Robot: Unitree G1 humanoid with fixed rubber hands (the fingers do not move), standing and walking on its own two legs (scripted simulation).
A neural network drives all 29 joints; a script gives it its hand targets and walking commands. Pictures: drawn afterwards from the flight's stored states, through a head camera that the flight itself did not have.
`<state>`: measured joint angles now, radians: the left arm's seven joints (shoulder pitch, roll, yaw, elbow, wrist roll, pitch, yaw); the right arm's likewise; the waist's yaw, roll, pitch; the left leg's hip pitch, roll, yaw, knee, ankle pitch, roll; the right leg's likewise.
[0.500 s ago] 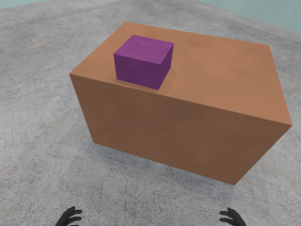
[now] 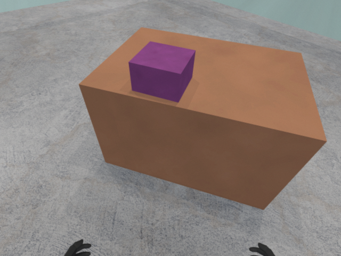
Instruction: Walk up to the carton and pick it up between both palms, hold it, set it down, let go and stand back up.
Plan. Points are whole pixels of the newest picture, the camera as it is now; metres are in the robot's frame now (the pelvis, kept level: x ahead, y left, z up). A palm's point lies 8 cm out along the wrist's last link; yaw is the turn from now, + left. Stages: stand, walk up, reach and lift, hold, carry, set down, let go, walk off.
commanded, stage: stand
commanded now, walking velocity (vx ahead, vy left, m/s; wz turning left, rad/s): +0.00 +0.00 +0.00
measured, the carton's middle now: (163, 70) +0.90 +0.03 -0.03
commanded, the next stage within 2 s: walk up in 0.94 s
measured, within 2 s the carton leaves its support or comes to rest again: neither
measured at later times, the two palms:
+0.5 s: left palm out of the picture +0.11 +0.25 -0.09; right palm out of the picture +0.11 -0.24 -0.09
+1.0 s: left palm out of the picture +0.10 +0.25 -0.10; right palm out of the picture +0.10 -0.24 -0.09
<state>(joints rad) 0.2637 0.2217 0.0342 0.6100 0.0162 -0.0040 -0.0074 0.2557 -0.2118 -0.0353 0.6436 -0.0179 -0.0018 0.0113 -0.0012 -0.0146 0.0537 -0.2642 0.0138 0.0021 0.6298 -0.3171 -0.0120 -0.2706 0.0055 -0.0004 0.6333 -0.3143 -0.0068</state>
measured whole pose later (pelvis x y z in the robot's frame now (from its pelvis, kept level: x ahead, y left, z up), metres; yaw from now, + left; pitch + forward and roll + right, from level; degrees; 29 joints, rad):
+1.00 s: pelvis +0.00 +0.01 +0.00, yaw -1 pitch -3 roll +0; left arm 0.29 0.23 0.02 0.65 0.01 0.00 0.00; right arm 0.28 -0.23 -0.02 0.67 -0.01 0.00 0.01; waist 0.00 -0.01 0.04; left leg -0.26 0.01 0.01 0.61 -0.30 0.00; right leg -0.27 0.00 0.02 0.61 -0.30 0.01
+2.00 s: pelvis +0.21 +0.11 -0.02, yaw -18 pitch -5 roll -2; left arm 0.33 0.21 0.06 0.63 0.07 -0.03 0.08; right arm 0.37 -0.34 -0.06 0.66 -0.07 0.08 0.05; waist -0.02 0.12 0.13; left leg -0.52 0.07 0.02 1.31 -0.48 -0.02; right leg -0.39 0.01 0.01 0.76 -0.29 -0.01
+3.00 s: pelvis +0.47 +0.25 -0.02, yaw -24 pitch -3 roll +0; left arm 0.19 0.30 0.04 0.62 0.02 0.05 0.01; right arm 0.21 -0.28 -0.02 0.57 -0.02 0.02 -0.02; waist -0.01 -0.02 0.16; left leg -0.44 0.07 0.05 0.81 -0.32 -0.02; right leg -0.34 -0.02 -0.03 0.83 -0.43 0.00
